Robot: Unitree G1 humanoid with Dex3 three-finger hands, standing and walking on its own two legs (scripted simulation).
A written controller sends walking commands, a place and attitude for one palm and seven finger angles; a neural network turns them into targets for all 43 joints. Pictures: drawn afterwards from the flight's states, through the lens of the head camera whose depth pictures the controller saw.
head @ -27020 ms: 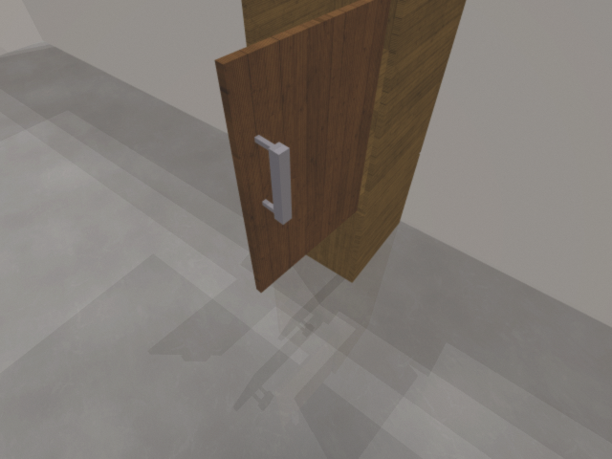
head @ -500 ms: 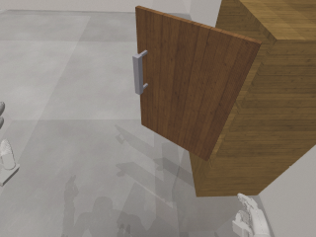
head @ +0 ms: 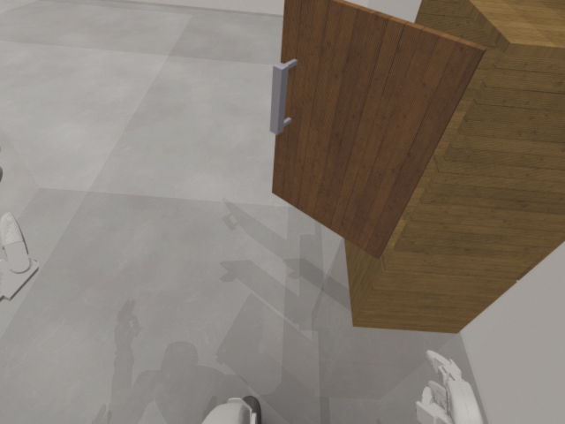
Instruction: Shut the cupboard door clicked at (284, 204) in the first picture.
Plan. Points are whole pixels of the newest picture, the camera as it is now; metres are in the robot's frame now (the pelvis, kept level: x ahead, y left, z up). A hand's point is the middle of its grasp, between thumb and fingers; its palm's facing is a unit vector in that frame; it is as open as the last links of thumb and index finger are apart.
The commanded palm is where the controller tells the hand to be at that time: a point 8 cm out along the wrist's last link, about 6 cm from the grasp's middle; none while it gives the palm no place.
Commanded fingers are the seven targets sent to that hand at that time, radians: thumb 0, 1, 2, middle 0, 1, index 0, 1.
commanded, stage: step back with the hand held close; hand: left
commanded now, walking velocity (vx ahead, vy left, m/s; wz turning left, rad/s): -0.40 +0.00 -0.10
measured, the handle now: (284, 97) +0.80 +0.03 +0.05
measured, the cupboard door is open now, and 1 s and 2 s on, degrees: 54 54 54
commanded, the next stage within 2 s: stop stepping back and stand still in 0.06 s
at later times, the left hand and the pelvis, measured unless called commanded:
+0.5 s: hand out of the picture +0.10 +0.31 +0.18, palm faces +0.43 -0.84 -0.32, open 7.4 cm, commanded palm +0.03 +0.34 +0.20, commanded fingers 0.00 0.90 0.90 -0.20 -0.30 -0.20 -0.30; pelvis -0.12 +0.05 +0.02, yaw -3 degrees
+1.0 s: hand out of the picture +0.09 +0.32 +0.17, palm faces +0.37 -0.86 -0.35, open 7.4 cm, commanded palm +0.02 +0.37 +0.20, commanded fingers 0.00 0.90 0.90 -0.20 -0.30 -0.20 -0.30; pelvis -0.14 +0.08 +0.00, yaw -5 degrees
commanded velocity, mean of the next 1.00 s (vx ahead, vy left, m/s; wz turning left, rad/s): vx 0.10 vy -0.06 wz -0.02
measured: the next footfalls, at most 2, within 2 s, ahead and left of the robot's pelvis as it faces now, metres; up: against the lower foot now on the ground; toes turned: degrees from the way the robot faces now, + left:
right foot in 0.12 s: -0.04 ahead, -0.12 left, +0.00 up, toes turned +0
left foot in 0.32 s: +0.02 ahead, +0.12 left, +0.00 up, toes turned +0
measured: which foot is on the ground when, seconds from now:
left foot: down 0.00-0.14, up 0.16-0.30, down 0.32-0.64, up 0.66-0.90, down 0.92-1.00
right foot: up 0.00-0.10, down 0.12-0.36, up 0.38-0.62, down 0.64-1.00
